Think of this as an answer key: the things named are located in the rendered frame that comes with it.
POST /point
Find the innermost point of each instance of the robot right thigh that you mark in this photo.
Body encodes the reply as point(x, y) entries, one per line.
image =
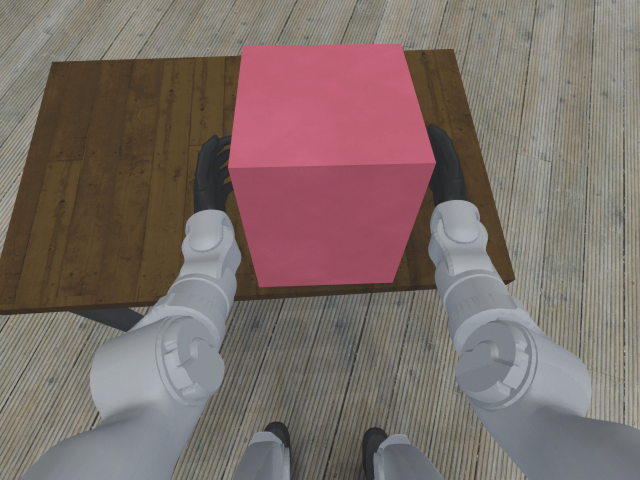
point(403, 462)

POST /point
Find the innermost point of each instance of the robot right upper arm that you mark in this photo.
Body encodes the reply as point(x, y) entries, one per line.
point(532, 396)

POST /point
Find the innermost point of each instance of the robot left hand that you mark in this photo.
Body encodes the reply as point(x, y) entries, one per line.
point(209, 191)

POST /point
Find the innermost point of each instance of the left robot shin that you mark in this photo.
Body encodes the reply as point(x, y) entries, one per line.
point(264, 436)

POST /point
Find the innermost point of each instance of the robot right hand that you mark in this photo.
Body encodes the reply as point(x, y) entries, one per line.
point(447, 181)

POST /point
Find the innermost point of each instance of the robot left upper arm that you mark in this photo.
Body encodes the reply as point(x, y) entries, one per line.
point(150, 386)

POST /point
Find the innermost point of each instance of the robot right forearm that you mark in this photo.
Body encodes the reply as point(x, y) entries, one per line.
point(470, 288)

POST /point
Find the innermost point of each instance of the carton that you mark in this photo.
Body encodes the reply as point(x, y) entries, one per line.
point(330, 160)

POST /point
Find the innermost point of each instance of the robot left forearm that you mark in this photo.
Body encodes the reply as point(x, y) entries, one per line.
point(206, 285)

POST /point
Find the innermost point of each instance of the table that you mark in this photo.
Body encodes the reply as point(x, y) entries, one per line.
point(108, 186)

